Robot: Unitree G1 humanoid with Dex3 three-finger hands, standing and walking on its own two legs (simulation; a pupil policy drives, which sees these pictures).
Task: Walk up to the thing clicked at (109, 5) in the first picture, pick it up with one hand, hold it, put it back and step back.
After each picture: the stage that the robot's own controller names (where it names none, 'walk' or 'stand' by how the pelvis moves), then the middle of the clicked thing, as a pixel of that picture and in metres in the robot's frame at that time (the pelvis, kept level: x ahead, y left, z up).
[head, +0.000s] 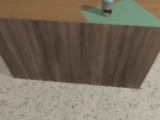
stand; (107, 5) +0.91 -0.14 -0.03
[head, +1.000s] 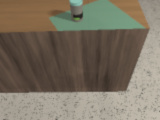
rise first; (76, 9) +0.81 +0.07 -0.01
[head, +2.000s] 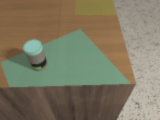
stand; (36, 56) +0.45 +0.22 +0.00
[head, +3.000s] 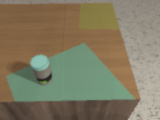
stand; (42, 70) +0.42 +0.18 -0.02
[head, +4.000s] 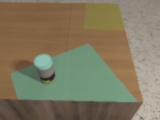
stand; (45, 69) +0.43 +0.17 -0.03
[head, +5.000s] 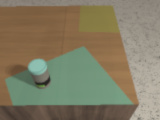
stand; (40, 74) +0.41 +0.19 -0.03
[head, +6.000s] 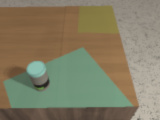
stand; (39, 76) +0.40 +0.20 -0.03
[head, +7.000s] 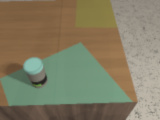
rise first; (36, 73) +0.40 +0.20 -0.03
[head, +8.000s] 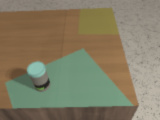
rise first; (39, 77) +0.40 +0.22 -0.03
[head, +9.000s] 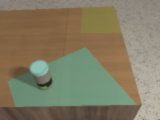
go down; (42, 75) +0.40 +0.21 -0.02
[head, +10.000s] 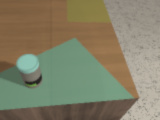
go down; (30, 72) +0.39 +0.19 +0.01
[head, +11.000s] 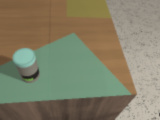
approach; (27, 66) +0.40 +0.19 +0.01
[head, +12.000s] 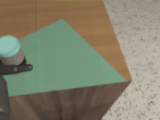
close; (12, 56) +0.42 +0.21 +0.05
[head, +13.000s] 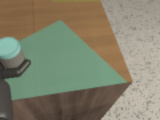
lift; (12, 57) +0.41 +0.21 +0.05
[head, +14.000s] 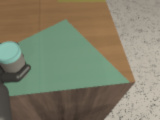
lift; (13, 62) +0.39 +0.21 +0.05
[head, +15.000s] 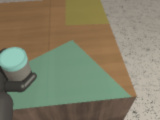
lift; (18, 69) +0.33 +0.20 +0.13
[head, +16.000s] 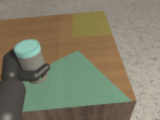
hold; (32, 62) +0.34 +0.16 +0.16
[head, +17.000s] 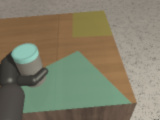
hold; (30, 66) +0.33 +0.17 +0.15
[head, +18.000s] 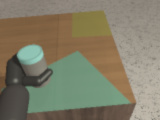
hold; (35, 67) +0.34 +0.16 +0.14
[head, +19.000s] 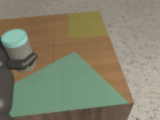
crouch; (20, 51) +0.38 +0.20 +0.17
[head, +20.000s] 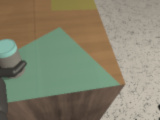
lower; (10, 59) +0.42 +0.22 +0.03
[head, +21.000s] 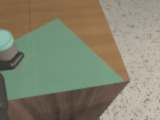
lower; (6, 50) +0.44 +0.22 +0.05
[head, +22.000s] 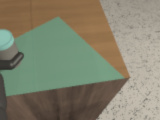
lower; (6, 50) +0.44 +0.22 +0.05
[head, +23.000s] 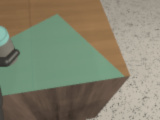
lower; (1, 47) +0.44 +0.23 +0.06
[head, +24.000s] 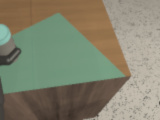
loosen; (3, 45) +0.44 +0.22 +0.06
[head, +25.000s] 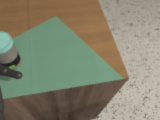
withdraw; (5, 52) +0.43 +0.21 +0.05
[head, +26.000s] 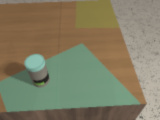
sink last; (38, 71) +0.40 +0.20 +0.02
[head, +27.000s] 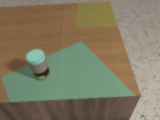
stand; (38, 65) +0.44 +0.21 +0.02
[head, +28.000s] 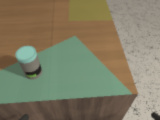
stand; (30, 63) +0.42 +0.21 +0.03
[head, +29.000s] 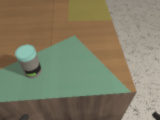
stand; (29, 62) +0.43 +0.22 +0.03
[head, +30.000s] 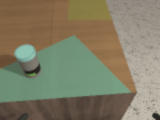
stand; (29, 62) +0.43 +0.22 +0.03
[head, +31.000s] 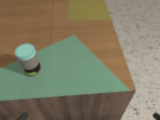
stand; (29, 61) +0.43 +0.22 +0.03
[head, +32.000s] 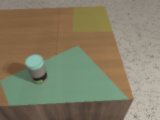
stand; (37, 70) +0.44 +0.21 -0.02
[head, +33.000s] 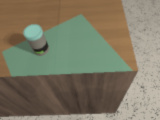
walk; (37, 40) +0.50 +0.21 -0.01
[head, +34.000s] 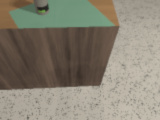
walk; (40, 1) +0.76 +0.21 -0.01
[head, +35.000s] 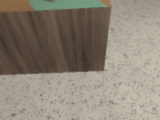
stand; out of the picture +1.04 +0.25 -0.01
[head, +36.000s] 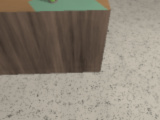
stand; out of the picture +1.05 +0.22 -0.03
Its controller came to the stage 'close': yes
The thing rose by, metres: 0.20
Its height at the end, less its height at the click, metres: +0.00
